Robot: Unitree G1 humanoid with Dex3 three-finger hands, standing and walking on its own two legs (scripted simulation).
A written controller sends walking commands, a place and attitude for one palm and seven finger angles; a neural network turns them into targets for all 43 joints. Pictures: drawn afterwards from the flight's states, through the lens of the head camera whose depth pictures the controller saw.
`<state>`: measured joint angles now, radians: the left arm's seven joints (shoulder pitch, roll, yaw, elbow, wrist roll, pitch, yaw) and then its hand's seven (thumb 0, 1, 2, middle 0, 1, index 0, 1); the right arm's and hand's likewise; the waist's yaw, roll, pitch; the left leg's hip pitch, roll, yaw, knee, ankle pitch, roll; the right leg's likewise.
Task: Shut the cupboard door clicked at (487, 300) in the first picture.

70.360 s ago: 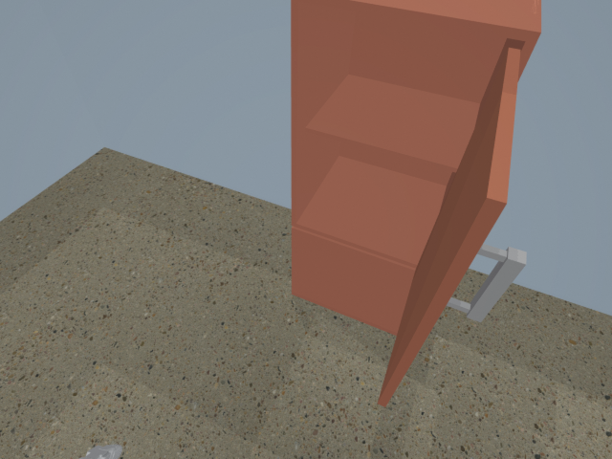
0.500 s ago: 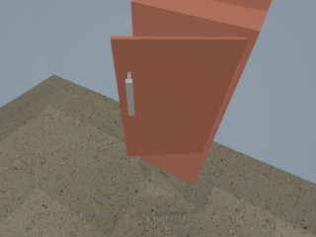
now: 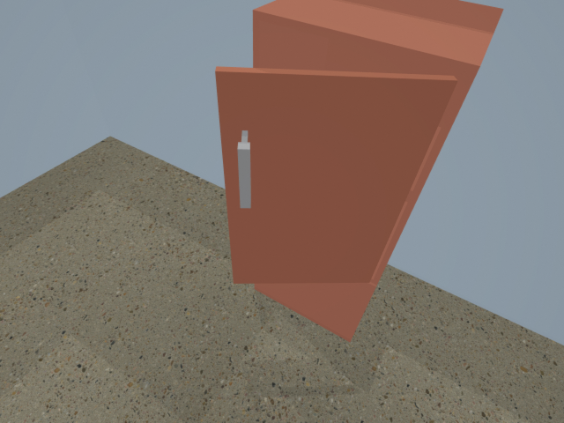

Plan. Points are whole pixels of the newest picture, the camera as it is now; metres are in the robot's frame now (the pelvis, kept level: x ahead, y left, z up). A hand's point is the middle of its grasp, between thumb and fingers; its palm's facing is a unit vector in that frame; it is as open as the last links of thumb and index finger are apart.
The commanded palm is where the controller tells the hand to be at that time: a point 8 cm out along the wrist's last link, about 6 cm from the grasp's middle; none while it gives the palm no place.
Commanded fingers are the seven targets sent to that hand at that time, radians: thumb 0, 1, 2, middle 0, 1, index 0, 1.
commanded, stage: look again from close up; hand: left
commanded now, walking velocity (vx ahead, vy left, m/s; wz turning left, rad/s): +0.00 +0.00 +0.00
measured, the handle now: (245, 170) +0.52 +0.11 +0.08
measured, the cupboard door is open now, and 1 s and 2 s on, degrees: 33 33 33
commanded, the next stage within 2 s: shuffle to correct the standing spot in 0.08 s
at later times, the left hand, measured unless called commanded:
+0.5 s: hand out of the picture -0.04 +0.17 -0.18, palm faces +0.05 -0.98 -0.17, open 7.4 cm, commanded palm none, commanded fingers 0.00 0.90 0.90 -0.20 -0.30 -0.20 -0.30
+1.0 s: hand out of the picture +0.03 +0.10 -0.18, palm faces +0.08 -0.99 -0.12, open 7.3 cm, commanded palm none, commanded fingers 0.00 0.90 0.90 -0.20 -0.30 -0.20 -0.30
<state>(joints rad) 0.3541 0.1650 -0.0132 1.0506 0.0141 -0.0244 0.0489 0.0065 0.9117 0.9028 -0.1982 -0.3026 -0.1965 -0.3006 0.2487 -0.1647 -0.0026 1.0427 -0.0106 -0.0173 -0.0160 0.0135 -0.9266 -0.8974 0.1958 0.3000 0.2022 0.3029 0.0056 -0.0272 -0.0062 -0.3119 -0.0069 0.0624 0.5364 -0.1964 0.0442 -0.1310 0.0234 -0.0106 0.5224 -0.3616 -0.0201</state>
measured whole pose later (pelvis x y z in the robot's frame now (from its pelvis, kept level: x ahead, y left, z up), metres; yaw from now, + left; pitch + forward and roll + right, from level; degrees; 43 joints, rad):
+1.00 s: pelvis +0.03 -0.07 +0.00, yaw +2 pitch -1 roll -1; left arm 0.32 0.15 0.04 1.01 0.04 0.05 -0.01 0.02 0.93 0.90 -0.20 -0.30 -0.20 -0.30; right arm 0.28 -0.13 -0.04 1.07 -0.03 -0.01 -0.04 0.01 -0.91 -0.90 0.20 0.30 0.21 0.30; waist 0.00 -0.03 0.03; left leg -0.27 0.11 0.08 0.53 -0.24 -0.02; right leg -0.38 -0.06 -0.06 0.74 -0.34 0.01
